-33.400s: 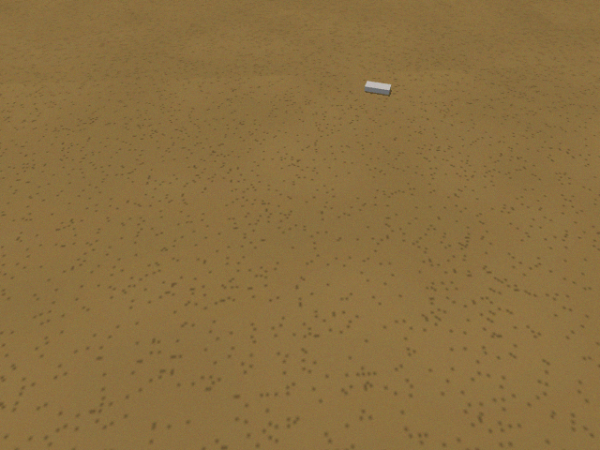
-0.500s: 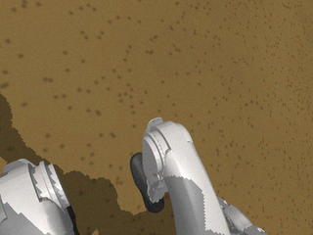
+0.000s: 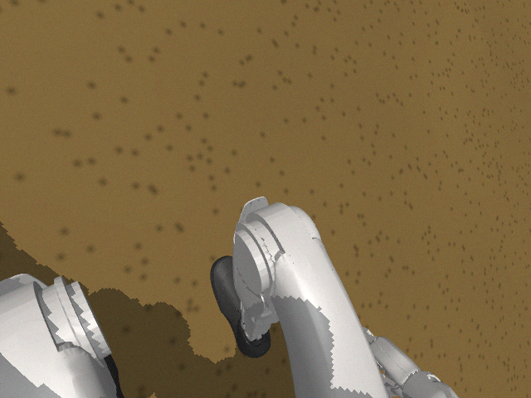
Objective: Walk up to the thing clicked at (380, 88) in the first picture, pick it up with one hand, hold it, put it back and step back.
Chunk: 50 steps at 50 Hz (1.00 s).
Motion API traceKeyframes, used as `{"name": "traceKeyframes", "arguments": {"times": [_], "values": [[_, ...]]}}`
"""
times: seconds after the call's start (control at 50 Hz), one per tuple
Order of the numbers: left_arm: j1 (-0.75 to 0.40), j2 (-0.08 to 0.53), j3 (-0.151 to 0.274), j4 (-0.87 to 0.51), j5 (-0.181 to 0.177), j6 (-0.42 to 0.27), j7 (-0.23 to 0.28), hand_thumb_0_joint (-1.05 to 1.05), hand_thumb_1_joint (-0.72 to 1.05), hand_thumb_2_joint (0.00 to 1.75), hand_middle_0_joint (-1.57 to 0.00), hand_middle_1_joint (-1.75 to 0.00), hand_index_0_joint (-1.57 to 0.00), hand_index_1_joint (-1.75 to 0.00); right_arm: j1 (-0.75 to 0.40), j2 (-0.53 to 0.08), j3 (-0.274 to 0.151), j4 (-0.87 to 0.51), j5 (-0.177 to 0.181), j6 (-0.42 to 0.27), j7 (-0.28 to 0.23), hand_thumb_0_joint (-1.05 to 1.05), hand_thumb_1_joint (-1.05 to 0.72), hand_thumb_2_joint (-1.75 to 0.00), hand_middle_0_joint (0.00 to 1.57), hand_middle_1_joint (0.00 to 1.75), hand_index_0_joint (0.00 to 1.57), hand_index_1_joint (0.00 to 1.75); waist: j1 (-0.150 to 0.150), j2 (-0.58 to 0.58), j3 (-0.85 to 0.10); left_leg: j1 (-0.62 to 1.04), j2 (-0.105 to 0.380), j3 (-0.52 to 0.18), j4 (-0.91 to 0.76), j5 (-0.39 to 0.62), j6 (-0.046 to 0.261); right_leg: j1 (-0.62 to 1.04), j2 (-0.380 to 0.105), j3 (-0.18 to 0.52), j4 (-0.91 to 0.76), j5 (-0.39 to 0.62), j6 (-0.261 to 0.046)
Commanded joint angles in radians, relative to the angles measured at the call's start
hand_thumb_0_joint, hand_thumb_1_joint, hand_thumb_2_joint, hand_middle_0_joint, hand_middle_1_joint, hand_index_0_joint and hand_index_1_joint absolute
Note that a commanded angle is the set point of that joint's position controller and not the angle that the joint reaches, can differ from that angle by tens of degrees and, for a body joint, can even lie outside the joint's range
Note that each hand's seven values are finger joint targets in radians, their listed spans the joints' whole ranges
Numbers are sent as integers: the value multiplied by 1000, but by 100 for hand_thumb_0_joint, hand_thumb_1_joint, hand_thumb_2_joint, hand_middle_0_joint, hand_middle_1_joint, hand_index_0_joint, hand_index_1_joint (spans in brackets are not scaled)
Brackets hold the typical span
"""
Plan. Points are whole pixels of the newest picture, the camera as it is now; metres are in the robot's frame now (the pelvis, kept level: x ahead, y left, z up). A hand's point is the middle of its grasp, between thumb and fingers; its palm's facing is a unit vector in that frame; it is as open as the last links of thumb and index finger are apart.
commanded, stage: rest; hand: left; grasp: from above
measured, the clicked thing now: out of the picture +0.46 +0.35 -0.28
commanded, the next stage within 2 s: open in 0.04 s
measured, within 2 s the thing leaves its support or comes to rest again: neither
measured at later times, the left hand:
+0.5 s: hand out of the picture +0.45 +0.34 -0.25, palm faces -0.45 -0.13 -0.88, open 11.4 cm
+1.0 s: hand out of the picture +0.45 +0.34 -0.25, palm faces -0.46 -0.14 -0.88, open 13.9 cm
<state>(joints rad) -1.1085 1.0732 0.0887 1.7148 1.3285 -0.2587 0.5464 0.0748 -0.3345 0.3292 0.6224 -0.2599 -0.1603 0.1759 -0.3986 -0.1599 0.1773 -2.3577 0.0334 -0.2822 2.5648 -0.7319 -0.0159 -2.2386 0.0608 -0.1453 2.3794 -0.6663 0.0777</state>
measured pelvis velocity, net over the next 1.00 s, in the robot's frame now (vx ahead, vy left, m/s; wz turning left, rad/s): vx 0.00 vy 0.00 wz -0.01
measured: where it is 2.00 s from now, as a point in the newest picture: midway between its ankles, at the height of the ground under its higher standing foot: (182, 361)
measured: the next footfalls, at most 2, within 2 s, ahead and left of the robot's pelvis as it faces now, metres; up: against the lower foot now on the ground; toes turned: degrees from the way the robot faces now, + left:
none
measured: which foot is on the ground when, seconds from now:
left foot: down 0.00-1.00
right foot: down 0.00-1.00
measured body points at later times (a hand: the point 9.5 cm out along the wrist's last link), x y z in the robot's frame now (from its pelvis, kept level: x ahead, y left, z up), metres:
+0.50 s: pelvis +0.00 +0.00 +0.00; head +0.28 +0.14 +0.32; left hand +0.47 +0.35 -0.20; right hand +0.07 -0.25 -0.05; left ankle +0.06 +0.13 -0.27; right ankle +0.12 -0.13 -0.27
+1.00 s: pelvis +0.00 +0.00 +0.00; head +0.28 +0.14 +0.32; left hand +0.47 +0.35 -0.20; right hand +0.06 -0.25 -0.05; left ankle +0.06 +0.13 -0.27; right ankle +0.12 -0.13 -0.27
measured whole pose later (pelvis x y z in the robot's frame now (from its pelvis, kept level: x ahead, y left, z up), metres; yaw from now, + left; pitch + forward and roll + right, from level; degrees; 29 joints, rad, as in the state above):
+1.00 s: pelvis +0.00 +0.00 +0.00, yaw -1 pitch +27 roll -15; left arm -1.11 1.12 0.07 1.72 1.31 -0.27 0.54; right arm 0.08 -0.35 0.36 0.60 -0.26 -0.18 0.19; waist -0.40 -0.17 0.20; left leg -2.35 0.03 -0.30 2.57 -0.72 -0.02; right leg -2.23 0.07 -0.16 2.37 -0.65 0.08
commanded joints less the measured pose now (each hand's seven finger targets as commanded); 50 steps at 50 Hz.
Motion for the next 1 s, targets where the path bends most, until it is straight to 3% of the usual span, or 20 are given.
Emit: {"name": "traceKeyframes", "arguments": {"times": [0.0, 0.12, 0.16, 0.18, 0.2, 0.28, 0.3, 0.42, 0.46, 0.48, 0.54, 0.58, 0.66, 0.7, 0.72, 0.74, 0.8, 0.84, 0.88, 0.98], "values": [[-266, 246, 4, -132, -21, -5, 58, 0, 64, 57, -96, -58, -99, -55, 187, -328, -91, 32, 2, 0, -6, 0, -90, -90, 20, 30, 20, 30, -36, 610, -675, 523, 27, 122, -262, 290, 17, 380, 44, -132, -186, 311, -91], [-244, 229, -7, -89, -18, 2, 61, 0, 64, 55, -96, -57, -99, -53, 165, -343, -83, 4, -4, -12, 1, 0, -90, -90, 20, 30, 20, 30, -56, 588, -629, 515, 28, 114, -260, 268, 16, 353, 38, -143, -175, 292, -90], [-282, 275, 14, -137, -15, -3, 67, 0, 48, 56, -80, -58, -83, -55, 166, -349, -85, 8, 2, -10, -3, 0, -89, -90, 20, 30, 20, 30, -44, 607, -658, 522, 29, 112, -272, 267, 15, 367, 42, -141, -183, 289, -92], [-271, 239, -14, -113, -13, 0, 62, 0, 40, 52, -72, -57, -75, -54, 167, -339, -83, 13, 1, -14, -1, 0, -89, -90, 20, 30, 20, 30, -46, 606, -642, 522, 29, 114, -263, 265, 15, 347, 40, -137, -177, 288, -93], [-270, 268, 12, -123, -17, -1, 68, 0, 32, 50, -64, -58, -67, -55, 166, -347, -82, 9, -2, -14, -1, 0, -89, -90, 20, 30, 20, 30, -44, 604, -654, 519, 31, 113, -266, 271, 16, 375, 44, -140, -188, 292, -91], [-264, 225, -19, -113, -24, 1, 63, 0, 0, 56, -45, -65, -48, -62, 177, -345, -81, 17, 1, -21, 5, 0, -89, -89, 20, 30, 20, 30, -53, 593, -629, 515, 29, 110, -264, 268, 15, 349, 40, -142, -176, 294, -90], [-270, 249, 0, -124, -26, 0, 65, 0, -7, 60, -42, -68, -45, -65, 171, -352, -83, 5, 2, -24, 4, 0, -89, -90, 20, 30, 20, 30, -53, 593, -635, 526, 31, 107, -266, 275, 14, 352, 42, -147, -182, 295, -89], [-252, 245, -6, -93, -29, 0, 54, 0, -22, 72, -31, -80, -33, -77, 164, -351, -80, 4, 1, -22, 2, 0, -89, -90, 20, 30, 20, 30, -51, 591, -634, 512, 31, 104, -272, 252, 14, 353, 43, -147, -188, 275, -91], [-256, 202, -45, -103, -32, 2, 37, 0, -28, 77, -24, -86, -27, -84, 181, -343, -74, 15, 0, -24, 8, 0, -89, -90, 20, 30, 20, 30, -62, 593, -613, 506, 31, 111, -262, 268, 17, 364, 47, -138, -190, 294, -89], [-243, 234, -19, -86, -38, 3, 40, 0, -31, 79, -22, -89, -24, -86, 173, -350, -75, 2, -1, -21, 5, 0, -89, -90, 20, 30, 20, 30, -61, 557, -636, 497, 32, 108, -258, 268, 21, 392, 47, -139, -198, 298, -87], [-248, 241, -28, -101, -49, -5, 29, 0, -38, 85, -16, -94, -18, -92, 174, -346, -72, 7, 7, -19, 4, 0, -89, -90, 20, 30, 20, 30, -45, 557, -621, 481, 30, 111, -261, 252, 22, 374, 45, -137, -200, 280, -89], [-238, 231, -33, -94, -43, -7, 22, 0, -41, 88, -13, -97, -16, -95, 173, -348, -73, -8, 8, -18, 5, 0, -90, -90, 20, 30, 20, 30, -54, 545, -593, 465, 29, 111, -264, 227, 22, 366, 45, -136, -200, 256, -89], [-266, 260, -15, -157, -39, -18, 24, 0, -49, 94, -7, -103, -9, -101, 181, -347, -74, 0, 8, -13, 3, 0, -89, -90, 20, 30, 20, 30, -40, 615, -658, 548, 34, 100, -279, 293, 9, 374, 42, -146, -186, 302, -92], [-226, 239, -21, -105, -36, -13, 25, 0, -49, 94, -7, -103, -8, -101, 182, -350, -71, -6, 6, -10, 5, 0, -89, -90, 20, 30, 20, 30, -59, 570, -628, 511, 31, 103, -266, 295, 15, 377, 46, -147, -188, 308, -87], [-228, 261, 1, -99, -39, -15, 32, 0, -49, 94, -6, -103, -8, -101, 183, -351, -70, 0, 8, -7, 3, 0, -89, -90, 20, 30, 20, 30, -50, 573, -635, 517, 33, 97, -274, 294, 12, 372, 44, -149, -188, 305, -89], [-229, 245, -18, -96, -32, -15, 31, 0, -49, 95, -6, -104, -8, -102, 180, -347, -68, -4, 4, -7, 3, 0, -89, -90, 20, 30, 20, 30, -56, 579, -616, 509, 33, 103, -268, 292, 15, 375, 47, -144, -191, 307, -89], [-248, 280, 3, -118, -31, -18, 39, 0, -49, 94, -6, -104, -8, -102, 174, -350, -66, -3, 3, -8, 3, 0, -89, -90, 20, 30, 20, 30, -45, 616, -635, 529, 33, 98, -280, 287, 9, 365, 41, -147, -183, 296, -94], [-215, 245, -15, -80, -26, -13, 35, 0, -50, 95, -6, -104, -7, -102, 174, -351, -71, -4, 4, -11, 4, 0, -89, -90, 20, 30, 20, 30, -54, 587, -603, 519, 33, 99, -274, 273, 11, 346, 43, -148, -181, 285, -92], [-250, 271, 2, -118, -34, -21, 39, 0, -47, 93, -6, -104, -8, -102, 179, -347, -62, -2, 2, -11, 3, 0, -89, -90, 20, 30, 20, 30, -57, 588, -609, 502, 33, 99, -276, 251, 13, 363, 43, -148, -195, 274, -89], [-255, 263, -13, -128, -37, -27, 37, 0, -47, 93, -6, -105, -8, -102, 177, -354, -69, -4, 2, -14, -2, 0, -89, -90, 20, 30, 20, 30, -54, 575, -616, 488, 32, 106, -266, 240, 19, 370, 45, -142, -203, 270, -87]]}}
